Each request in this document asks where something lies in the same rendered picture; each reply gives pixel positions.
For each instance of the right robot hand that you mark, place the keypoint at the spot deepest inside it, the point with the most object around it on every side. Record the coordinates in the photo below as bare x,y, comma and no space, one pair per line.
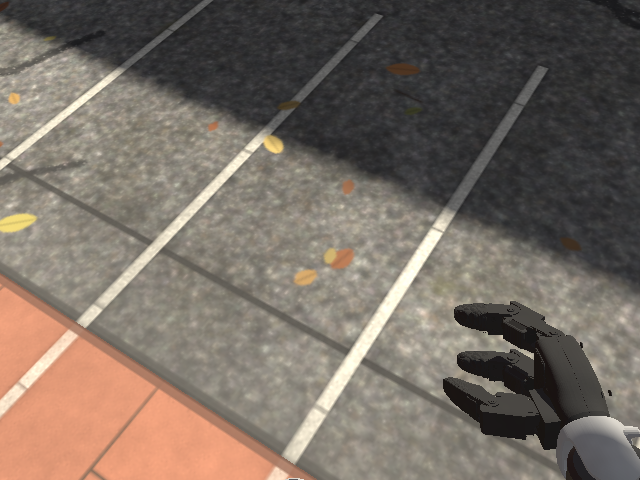
560,382

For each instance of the right robot forearm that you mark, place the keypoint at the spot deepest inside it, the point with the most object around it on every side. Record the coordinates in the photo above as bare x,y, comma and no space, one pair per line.
595,448

